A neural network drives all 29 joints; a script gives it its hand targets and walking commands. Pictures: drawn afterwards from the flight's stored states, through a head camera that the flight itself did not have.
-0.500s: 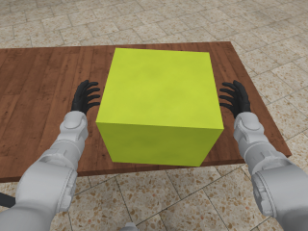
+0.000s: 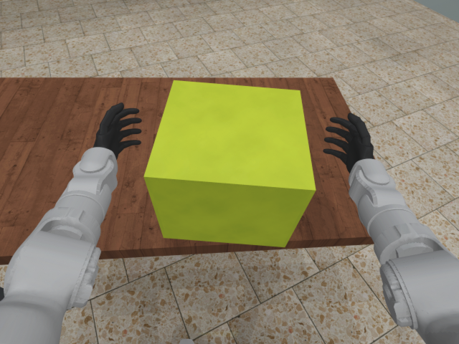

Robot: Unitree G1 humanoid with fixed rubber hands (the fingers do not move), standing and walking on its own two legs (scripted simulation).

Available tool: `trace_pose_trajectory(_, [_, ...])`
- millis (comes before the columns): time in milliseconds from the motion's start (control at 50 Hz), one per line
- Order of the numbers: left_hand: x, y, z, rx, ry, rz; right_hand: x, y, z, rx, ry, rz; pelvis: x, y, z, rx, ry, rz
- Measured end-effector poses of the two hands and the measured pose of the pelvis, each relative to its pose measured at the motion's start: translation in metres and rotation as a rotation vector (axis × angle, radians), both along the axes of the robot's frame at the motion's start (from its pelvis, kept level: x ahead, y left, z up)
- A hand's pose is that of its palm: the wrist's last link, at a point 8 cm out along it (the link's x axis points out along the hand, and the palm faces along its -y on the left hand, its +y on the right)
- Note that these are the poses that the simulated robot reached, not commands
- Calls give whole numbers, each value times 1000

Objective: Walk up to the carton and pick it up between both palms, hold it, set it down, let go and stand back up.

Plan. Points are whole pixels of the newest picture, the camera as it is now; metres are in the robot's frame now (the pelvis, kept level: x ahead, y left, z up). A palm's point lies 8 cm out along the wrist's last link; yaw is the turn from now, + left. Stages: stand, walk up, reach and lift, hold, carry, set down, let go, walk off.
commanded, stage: set down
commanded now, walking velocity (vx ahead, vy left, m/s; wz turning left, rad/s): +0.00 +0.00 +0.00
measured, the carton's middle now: (230, 165) +0.48 +0.05 +0.00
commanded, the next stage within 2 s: none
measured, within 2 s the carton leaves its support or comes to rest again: neither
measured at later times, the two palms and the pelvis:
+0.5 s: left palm (93, 171) +0.38 +0.28 +0.07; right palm (363, 184) +0.40 -0.19 +0.08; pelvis +0.02 +0.00 +0.03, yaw +1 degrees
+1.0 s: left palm (85, 225) +0.30 +0.28 +0.03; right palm (361, 243) +0.31 -0.18 +0.04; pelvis +0.04 +0.01 +0.04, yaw +0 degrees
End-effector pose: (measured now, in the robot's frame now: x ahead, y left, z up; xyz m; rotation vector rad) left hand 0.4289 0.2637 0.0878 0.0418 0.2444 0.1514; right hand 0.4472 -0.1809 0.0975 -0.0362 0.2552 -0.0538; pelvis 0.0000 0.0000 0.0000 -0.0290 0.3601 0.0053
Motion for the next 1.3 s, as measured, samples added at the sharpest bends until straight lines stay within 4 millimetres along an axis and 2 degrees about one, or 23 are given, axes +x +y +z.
trace_pose_trajectory(120, [-8, 4, 10, -2, 12, 13, -6, -2, 10, 6, 8, -7, 3, -1, 10, 1, -40, 7])
trace_pose_trajectory(280, [-18, 10, 12, -1, 10, 14, -15, -5, 14, 4, 3, -6, 8, -2, 22, 7, -87, 13])
trace_pose_trajectory(520, [-47, 16, -19, -10, 48, 2, -49, -6, -19, 28, 40, -11, 20, -1, 32, 12, -147, 20])
trace_pose_trajectory(680, [-77, 14, -38, -20, 71, -7, -84, -6, -42, 47, 56, -38, 32, 3, 38, 13, -203, 18])
trace_pose_trajectory(880, [-110, 13, -52, -22, 86, 6, -117, -6, -55, 51, 54, -45, 39, 7, 40, 15, -268, 8])
trace_pose_trajectory(1060, [-136, 12, -60, -15, 74, 6, -143, -1, -64, 47, 48, -32, 39, 8, 41, 16, -318, 3])
trace_pose_trajectory(1180, [-157, 10, -72, -11, 91, 16, -165, -4, -76, 39, 72, -39, 37, 8, 40, 15, -341, -1])
trace_pose_trajectory(1300, [-162, 8, -82, -19, 121, 23, -172, -5, -84, 34, 104, -29, 33, 8, 38, 21, -337, -5])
